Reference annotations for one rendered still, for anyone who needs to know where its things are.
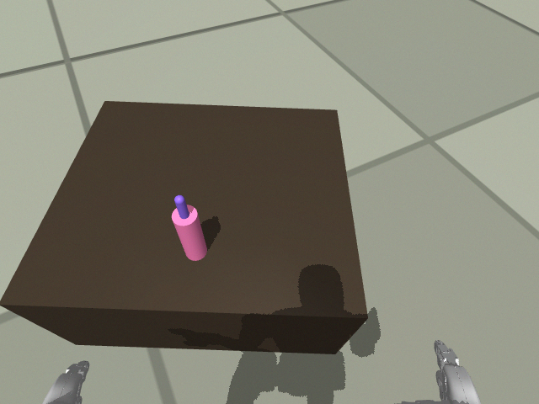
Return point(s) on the bottle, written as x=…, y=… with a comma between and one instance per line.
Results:
x=187, y=225

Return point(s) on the left robot hand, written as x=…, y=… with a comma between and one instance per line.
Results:
x=67, y=387

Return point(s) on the right robot hand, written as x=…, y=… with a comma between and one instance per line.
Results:
x=456, y=386

